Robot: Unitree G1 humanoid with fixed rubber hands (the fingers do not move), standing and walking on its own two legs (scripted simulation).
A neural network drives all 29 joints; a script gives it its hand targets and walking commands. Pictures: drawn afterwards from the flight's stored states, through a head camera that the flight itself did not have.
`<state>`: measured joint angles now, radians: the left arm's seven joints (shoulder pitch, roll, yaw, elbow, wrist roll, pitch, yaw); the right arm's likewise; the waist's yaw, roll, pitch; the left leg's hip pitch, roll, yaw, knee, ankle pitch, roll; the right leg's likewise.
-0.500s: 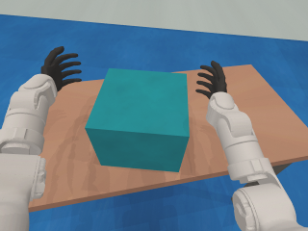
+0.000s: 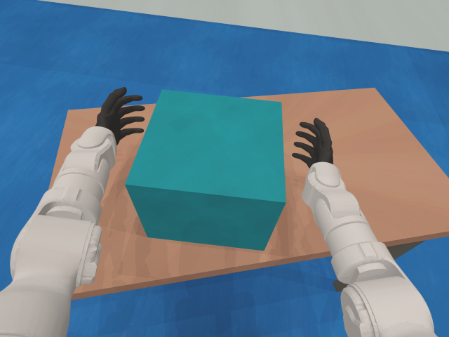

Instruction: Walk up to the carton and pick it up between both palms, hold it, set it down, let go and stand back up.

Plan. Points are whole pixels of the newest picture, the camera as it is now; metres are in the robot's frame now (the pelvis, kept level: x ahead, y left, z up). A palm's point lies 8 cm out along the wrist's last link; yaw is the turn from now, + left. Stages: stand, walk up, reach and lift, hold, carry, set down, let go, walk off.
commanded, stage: reach and lift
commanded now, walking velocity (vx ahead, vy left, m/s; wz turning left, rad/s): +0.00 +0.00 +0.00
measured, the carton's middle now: (213, 170) +0.43 -0.02 +0.03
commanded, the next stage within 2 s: none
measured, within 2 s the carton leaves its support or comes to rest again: leaves its support in 1.98 s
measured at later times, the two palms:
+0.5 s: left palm (116, 133) +0.48 +0.16 +0.10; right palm (310, 165) +0.38 -0.19 +0.07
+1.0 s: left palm (123, 136) +0.47 +0.15 +0.10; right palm (303, 166) +0.38 -0.18 +0.08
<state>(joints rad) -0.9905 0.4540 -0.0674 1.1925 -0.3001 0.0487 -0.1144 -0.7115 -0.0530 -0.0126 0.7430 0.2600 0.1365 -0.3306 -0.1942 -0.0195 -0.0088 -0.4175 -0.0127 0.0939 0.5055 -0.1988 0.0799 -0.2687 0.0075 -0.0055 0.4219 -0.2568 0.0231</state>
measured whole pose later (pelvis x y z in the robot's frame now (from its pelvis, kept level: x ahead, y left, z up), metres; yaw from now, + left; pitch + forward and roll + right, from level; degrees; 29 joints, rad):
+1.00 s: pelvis +0.00 +0.00 +0.00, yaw +0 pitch +10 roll -3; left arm -0.98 0.33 0.01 1.14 -0.14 0.02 -0.07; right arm -0.69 -0.02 -0.02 0.79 0.22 -0.01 -0.33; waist -0.15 -0.02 -0.06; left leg -0.51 -0.01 0.09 0.51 -0.19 0.08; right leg -0.36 0.01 -0.01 0.42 -0.24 0.03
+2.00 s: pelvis +0.00 +0.00 +0.00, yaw +0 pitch +9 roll -3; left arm -1.01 0.25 0.34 1.25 0.22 -0.13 -0.16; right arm -0.69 0.12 -0.40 0.90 -0.18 -0.24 -0.22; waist -0.12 -0.02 -0.08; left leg -0.48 -0.01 0.09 0.51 -0.19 0.09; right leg -0.33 0.01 -0.01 0.42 -0.24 0.03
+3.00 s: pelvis -0.02 +0.00 +0.00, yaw +0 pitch +7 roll -3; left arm -0.90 0.18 0.04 1.06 0.09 0.02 0.03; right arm -0.61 0.04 -0.34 0.91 -0.01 -0.25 -0.16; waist -0.03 -0.02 -0.11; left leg -0.42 0.00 0.09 0.43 -0.14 0.07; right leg -0.27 0.02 -0.01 0.35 -0.19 0.03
